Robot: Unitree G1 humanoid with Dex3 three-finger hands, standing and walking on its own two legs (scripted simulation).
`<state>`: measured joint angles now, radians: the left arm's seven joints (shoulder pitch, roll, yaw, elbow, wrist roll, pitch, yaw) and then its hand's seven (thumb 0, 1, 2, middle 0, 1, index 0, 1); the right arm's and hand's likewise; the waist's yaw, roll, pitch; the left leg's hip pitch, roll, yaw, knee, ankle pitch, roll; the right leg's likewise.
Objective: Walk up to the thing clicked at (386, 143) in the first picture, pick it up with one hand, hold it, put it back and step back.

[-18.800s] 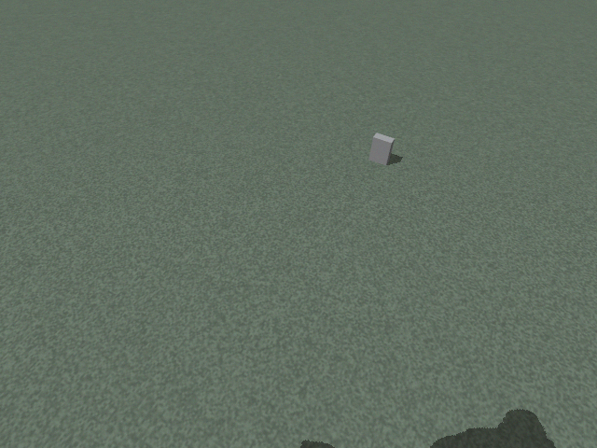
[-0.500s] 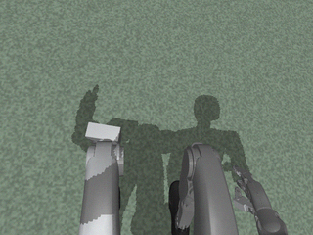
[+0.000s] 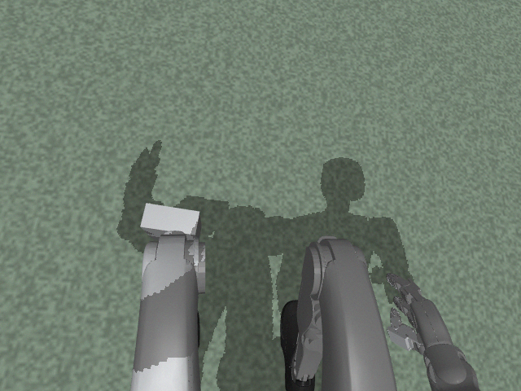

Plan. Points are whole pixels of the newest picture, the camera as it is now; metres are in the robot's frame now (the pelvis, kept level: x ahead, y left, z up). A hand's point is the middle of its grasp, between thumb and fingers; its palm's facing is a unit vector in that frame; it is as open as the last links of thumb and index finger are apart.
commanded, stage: go down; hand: left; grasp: from the side
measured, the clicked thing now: (174, 226) +0.38 +0.18 -0.28
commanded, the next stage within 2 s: none
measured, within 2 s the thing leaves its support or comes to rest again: neither
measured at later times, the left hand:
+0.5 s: hand out of the picture +0.32 +0.37 +0.01, palm faces -0.04 -1.00 -0.07, open 17.1 cm
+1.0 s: hand out of the picture +0.32 +0.37 +0.02, palm faces -0.03 -0.99 -0.10, open 17.0 cm
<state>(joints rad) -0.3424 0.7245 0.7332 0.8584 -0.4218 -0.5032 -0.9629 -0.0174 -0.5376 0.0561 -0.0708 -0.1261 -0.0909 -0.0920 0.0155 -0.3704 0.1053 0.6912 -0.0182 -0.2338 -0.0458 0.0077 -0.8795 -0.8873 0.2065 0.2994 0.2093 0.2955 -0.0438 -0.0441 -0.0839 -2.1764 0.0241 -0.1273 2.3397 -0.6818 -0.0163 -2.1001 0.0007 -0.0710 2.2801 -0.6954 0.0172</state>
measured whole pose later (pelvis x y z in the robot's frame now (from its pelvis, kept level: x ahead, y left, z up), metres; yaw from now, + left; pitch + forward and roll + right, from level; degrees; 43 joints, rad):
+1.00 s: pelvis +0.00 +0.00 +0.01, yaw +0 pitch +29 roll -6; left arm -0.34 0.73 0.71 0.84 -0.39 -0.50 -0.92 -0.02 -0.49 0.09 -0.06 -0.19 -0.10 -0.14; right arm 0.03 -0.36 0.10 0.70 -0.01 -0.23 -0.05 0.01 -0.86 -0.88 0.21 0.30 0.21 0.30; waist -0.04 -0.04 -0.11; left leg -2.16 0.02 -0.12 2.32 -0.68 -0.01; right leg -2.09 0.00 -0.06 2.26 -0.69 0.02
